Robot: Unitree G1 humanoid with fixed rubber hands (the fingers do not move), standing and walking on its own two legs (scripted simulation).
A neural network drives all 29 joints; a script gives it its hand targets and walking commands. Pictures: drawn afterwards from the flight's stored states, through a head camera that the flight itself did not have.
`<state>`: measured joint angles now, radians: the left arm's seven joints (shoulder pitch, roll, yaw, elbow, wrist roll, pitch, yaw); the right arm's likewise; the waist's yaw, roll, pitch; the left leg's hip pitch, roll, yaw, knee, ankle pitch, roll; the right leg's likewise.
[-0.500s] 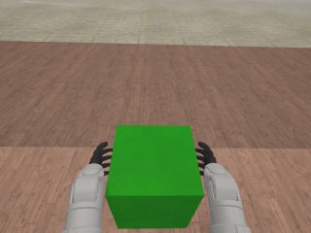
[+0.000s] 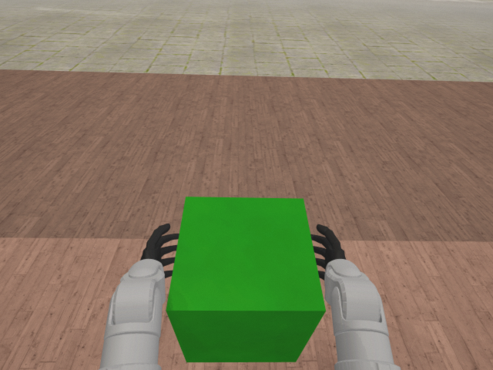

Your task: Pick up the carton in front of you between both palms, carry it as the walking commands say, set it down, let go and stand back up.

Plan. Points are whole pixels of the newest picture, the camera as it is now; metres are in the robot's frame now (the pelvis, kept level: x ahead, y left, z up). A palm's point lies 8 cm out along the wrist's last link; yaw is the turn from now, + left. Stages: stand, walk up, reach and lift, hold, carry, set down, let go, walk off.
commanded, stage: carry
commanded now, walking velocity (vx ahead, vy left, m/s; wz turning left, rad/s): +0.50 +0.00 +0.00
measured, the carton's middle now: (243, 283) +0.30 +0.00 -0.01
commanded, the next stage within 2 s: none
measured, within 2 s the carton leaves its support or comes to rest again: neither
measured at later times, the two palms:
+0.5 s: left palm (161, 194) +0.43 +0.15 +0.09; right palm (315, 190) +0.44 -0.15 +0.09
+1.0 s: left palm (166, 115) +0.75 +0.20 +0.09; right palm (275, 117) +0.73 -0.10 +0.10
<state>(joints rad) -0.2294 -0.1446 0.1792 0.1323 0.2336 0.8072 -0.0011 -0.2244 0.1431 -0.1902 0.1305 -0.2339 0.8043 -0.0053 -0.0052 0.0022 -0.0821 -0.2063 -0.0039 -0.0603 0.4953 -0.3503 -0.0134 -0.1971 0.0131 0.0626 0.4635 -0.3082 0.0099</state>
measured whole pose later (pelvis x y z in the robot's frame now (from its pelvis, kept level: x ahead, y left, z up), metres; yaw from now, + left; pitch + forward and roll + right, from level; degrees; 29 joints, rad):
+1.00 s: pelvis +0.50 +0.06 +0.01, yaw -2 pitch +5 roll -2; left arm -0.03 -0.13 0.05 -0.48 0.07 1.19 0.12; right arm -0.02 0.13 -0.07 -0.47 -0.05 1.18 -0.12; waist -0.04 0.00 -0.09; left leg -0.16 0.03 0.24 0.28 -0.22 0.07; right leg -0.63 -0.11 -0.11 0.87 -0.16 -0.01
